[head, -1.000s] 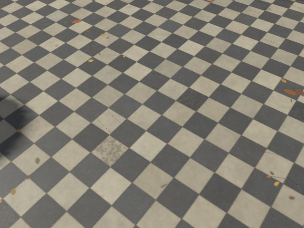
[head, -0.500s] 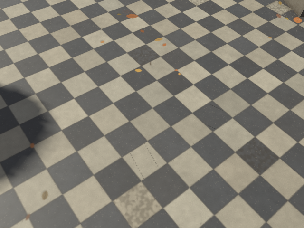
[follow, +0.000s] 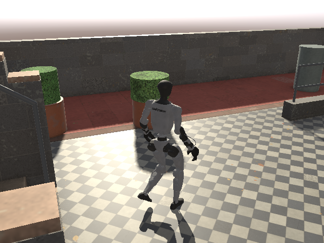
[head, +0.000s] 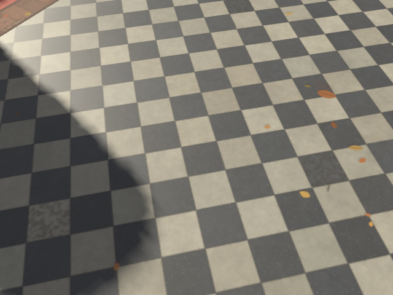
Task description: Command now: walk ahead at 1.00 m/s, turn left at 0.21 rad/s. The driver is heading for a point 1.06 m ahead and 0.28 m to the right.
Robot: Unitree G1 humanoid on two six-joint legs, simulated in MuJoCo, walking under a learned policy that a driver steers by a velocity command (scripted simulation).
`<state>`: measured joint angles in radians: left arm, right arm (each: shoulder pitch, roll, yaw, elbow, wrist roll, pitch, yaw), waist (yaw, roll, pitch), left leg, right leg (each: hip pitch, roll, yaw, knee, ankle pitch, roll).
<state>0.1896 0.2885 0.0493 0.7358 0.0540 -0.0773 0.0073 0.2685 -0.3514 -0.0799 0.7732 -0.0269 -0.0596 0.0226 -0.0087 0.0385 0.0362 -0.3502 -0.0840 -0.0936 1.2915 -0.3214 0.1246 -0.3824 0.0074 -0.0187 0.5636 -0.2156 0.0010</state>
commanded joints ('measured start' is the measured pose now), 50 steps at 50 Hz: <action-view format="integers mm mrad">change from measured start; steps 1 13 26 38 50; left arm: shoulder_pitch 183 273 -71 240 259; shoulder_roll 49 209 7 353 121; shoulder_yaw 10 53 -4 102 20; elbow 43 76 -123 -65 50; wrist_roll -11 -63 -25 -32 -70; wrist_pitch -27 -29 74 93 -45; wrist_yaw -10 -35 -85 -27 -32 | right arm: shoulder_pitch -78 -40 55 48 -267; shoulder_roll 32 -73 24 -58 64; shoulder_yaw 35 34 34 33 95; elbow -141 -159 -8 -184 -210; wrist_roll -30 -27 8 -13 4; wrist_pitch -6 -25 -78 -46 -8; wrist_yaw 26 -4 -24 -28 19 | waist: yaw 26 -126 32 143 78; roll -121 -51 50 -205 -3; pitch -55 -163 49 -353 81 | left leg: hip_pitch -364 405 274 -515 -144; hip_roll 88 52 317 57 183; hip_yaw -51 123 176 34 192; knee -9 -726 -1149 420 -633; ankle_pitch -9 183 447 -142 548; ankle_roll -21 -77 -45 -146 -82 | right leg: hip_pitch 315 111 -446 837 151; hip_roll -228 -102 -129 -249 -26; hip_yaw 440 174 28 779 135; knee -318 13 582 -179 -459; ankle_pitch -89 614 123 -103 632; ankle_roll -185 -130 -86 -502 -177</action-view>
